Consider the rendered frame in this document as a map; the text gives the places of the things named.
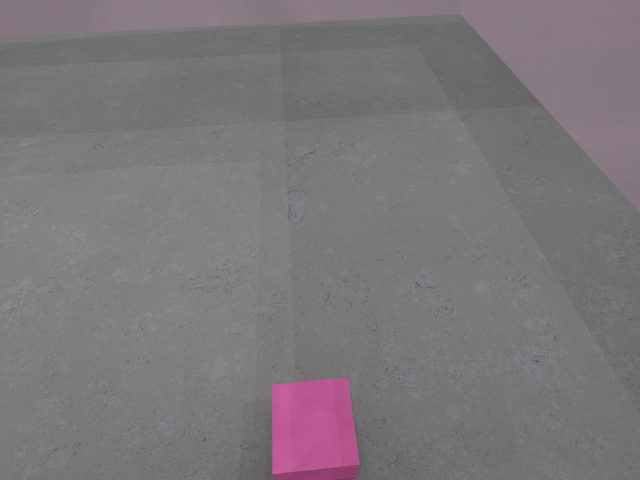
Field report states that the carton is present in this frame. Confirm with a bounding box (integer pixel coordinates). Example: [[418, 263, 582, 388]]
[[272, 377, 360, 480]]

